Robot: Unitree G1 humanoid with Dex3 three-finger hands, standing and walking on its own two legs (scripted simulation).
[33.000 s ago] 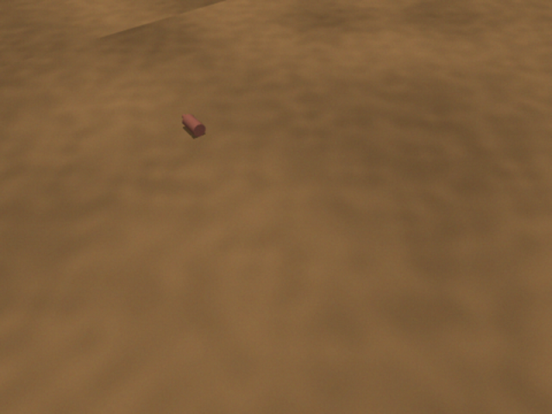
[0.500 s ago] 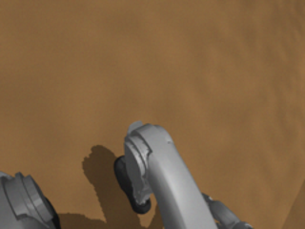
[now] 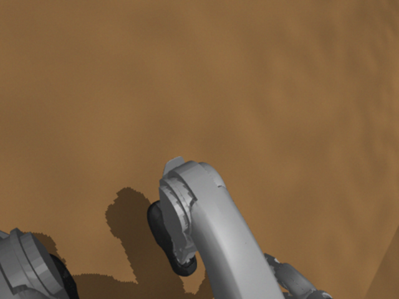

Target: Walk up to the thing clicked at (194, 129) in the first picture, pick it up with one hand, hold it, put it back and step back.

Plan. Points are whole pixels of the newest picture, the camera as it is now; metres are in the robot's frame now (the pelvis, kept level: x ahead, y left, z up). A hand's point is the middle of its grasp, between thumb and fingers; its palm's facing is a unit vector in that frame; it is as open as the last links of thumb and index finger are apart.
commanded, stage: close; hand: left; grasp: from above
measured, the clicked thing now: out of the picture +0.48 +0.41 -0.27
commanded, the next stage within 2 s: settle in 1.64 s
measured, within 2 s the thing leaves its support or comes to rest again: neither
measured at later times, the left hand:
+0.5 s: hand out of the picture +0.47 +0.38 -0.23, palm faces -0.44 -0.15 -0.89, open 13.2 cm
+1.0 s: hand out of the picture +0.47 +0.37 -0.24, palm faces -0.42 -0.16 -0.89, open 11.7 cm
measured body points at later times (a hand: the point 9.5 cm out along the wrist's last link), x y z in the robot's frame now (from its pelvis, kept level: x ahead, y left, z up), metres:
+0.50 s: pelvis +0.00 +0.00 +0.00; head +0.28 +0.14 +0.32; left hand +0.49 +0.38 -0.18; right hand +0.07 -0.25 -0.05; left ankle +0.07 +0.14 -0.28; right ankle +0.11 -0.12 -0.28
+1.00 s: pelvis +0.00 +0.00 +0.00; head +0.29 +0.14 +0.31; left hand +0.49 +0.37 -0.18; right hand +0.06 -0.25 -0.05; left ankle +0.07 +0.14 -0.28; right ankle +0.11 -0.12 -0.28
